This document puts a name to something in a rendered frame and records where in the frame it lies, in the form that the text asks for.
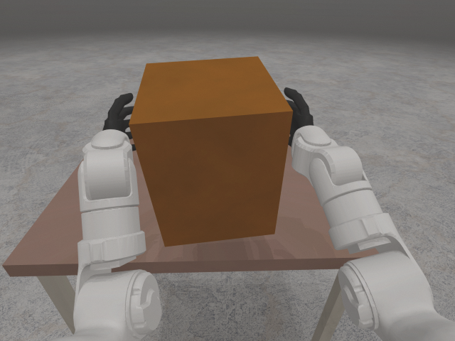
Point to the robot right forearm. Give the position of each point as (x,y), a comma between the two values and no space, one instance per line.
(356,220)

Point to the robot left hand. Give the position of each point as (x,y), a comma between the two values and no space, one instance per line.
(117,113)

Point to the left robot upper arm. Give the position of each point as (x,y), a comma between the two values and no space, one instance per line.
(117,306)

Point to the robot right hand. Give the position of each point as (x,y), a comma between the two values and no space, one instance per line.
(301,116)

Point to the carton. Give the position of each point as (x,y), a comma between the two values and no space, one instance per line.
(212,139)

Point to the robot left forearm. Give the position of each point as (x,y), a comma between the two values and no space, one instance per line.
(108,193)

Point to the table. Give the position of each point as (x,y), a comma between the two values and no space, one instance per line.
(301,242)

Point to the right robot upper arm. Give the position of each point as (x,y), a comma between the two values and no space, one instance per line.
(386,293)

